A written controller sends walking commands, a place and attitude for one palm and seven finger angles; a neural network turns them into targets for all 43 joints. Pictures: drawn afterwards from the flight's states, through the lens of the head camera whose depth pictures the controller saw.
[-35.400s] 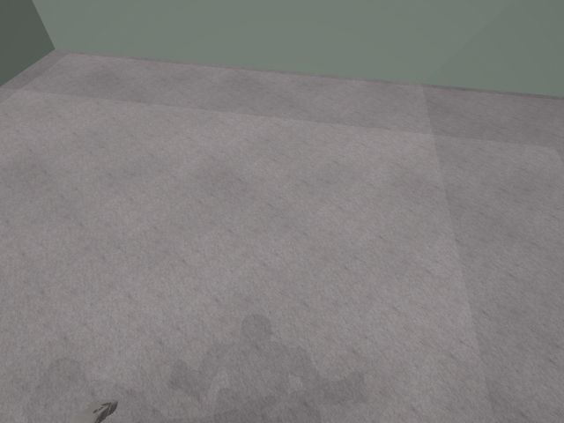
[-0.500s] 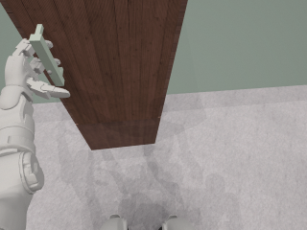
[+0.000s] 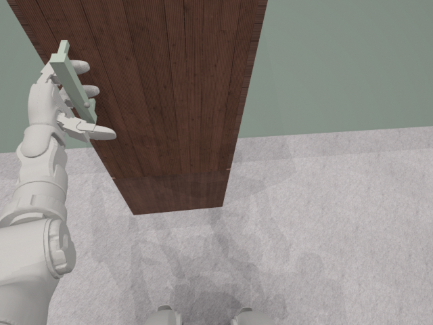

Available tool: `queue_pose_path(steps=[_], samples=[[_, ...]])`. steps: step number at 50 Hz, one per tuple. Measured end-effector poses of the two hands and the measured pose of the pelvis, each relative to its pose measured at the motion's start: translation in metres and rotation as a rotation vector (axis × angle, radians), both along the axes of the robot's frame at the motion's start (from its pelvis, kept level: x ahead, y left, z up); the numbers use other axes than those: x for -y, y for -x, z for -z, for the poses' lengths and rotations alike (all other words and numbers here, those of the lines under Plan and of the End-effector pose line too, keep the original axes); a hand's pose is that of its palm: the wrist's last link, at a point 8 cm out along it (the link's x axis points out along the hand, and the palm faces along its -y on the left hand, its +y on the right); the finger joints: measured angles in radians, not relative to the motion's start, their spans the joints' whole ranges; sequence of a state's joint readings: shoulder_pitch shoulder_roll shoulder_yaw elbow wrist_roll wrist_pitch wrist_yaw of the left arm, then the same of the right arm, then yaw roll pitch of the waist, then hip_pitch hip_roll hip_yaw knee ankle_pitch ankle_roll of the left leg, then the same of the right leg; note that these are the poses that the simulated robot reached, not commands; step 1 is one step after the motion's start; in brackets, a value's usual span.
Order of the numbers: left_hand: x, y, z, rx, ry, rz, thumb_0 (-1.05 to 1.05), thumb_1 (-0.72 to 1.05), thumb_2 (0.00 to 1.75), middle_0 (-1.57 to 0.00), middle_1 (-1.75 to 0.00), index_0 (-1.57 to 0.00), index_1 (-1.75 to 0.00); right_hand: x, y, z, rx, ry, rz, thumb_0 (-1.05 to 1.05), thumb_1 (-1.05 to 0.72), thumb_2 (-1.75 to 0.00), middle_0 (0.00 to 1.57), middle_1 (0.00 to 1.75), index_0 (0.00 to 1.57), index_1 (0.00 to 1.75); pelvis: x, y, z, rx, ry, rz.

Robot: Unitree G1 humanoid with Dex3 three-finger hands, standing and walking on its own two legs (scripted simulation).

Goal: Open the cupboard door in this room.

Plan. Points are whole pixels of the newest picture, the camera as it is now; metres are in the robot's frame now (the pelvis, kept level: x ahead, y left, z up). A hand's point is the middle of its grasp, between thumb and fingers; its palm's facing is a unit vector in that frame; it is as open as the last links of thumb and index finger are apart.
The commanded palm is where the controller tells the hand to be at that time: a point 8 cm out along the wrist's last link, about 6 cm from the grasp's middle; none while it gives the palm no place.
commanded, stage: slide the fingers in behind the handle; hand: left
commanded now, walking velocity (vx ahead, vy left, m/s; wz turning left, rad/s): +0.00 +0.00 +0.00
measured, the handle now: (78, 85) +0.54 +0.24 +0.10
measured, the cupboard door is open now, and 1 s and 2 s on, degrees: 0 0 32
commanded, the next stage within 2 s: close the thumb around the handle in 0.34 s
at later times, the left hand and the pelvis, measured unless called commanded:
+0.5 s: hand (88, 104) +0.49 +0.21 +0.10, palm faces +0.07 -1.00 +0.00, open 14.0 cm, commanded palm +0.47 +0.25 +0.09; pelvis +0.00 +0.01 +0.00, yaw +0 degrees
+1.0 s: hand (88, 104) +0.49 +0.21 +0.10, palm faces +0.08 -1.00 -0.01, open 6.5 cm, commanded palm +0.47 +0.25 +0.09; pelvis +0.00 +0.01 +0.00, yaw +0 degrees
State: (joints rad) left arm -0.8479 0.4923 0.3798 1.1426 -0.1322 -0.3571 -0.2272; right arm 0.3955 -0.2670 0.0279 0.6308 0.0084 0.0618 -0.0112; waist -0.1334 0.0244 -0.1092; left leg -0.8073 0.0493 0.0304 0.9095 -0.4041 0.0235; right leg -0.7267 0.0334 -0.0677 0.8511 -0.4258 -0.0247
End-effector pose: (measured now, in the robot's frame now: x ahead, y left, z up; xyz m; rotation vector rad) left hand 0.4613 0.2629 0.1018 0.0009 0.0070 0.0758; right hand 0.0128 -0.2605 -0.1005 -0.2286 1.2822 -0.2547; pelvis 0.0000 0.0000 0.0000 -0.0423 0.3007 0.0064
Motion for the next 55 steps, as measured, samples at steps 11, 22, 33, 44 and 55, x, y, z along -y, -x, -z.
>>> queue_pose_path(steps=[11,22,33,44,55], samples=[[0.0,0.0,0.0,0.003,-0.008,-0.002,-0.01,-0.5,0.3,-0.29,-1.2,-0.27,-1.2,-0.002,0.005,0.001,-0.013,0.002,-0.006,0.01,-0.9,-0.9,0.2,0.3,0.2,0.3,-0.003,0.002,0.001,-0.002,0.002,-0.005],[0.001,-0.005,0.004,-0.003,-0.003,0.007,-0.01,-0.5,0.3,-0.29,-1.2,-0.29,-1.2,-0.003,0.012,0.0,-0.024,0.011,0.002,0.01,-0.9,-0.9,0.2,0.3,0.2,0.3,-0.005,0.003,0.002,-0.011,0.004,-0.002],[0.001,-0.004,0.004,0.001,-0.006,0.004,-0.01,-0.29,0.4,-0.3,-1.23,-0.3,-1.22,-0.008,0.012,0.0,-0.023,0.002,0.016,0.01,-0.9,-0.9,0.2,0.3,0.2,0.3,-0.008,0.0,0.001,-0.007,0.005,0.005],[0.0,-0.005,0.004,0.0,-0.007,-0.003,0.0,0.26,0.63,-0.34,-1.29,-0.33,-1.28,-0.009,0.005,0.002,-0.019,-0.004,0.0,0.01,-0.9,-0.9,0.2,0.3,0.2,0.3,-0.008,-0.001,0.001,-0.008,0.004,-0.001],[0.0,-0.006,0.004,-0.002,-0.007,-0.008,0.01,0.74,0.83,-0.38,-1.34,-0.37,-1.34,-0.005,0.002,0.002,-0.022,0.003,-0.01,0.01,-0.9,-0.9,0.2,0.3,0.2,0.3,-0.006,-0.001,0.002,-0.014,0.005,-0.006]])
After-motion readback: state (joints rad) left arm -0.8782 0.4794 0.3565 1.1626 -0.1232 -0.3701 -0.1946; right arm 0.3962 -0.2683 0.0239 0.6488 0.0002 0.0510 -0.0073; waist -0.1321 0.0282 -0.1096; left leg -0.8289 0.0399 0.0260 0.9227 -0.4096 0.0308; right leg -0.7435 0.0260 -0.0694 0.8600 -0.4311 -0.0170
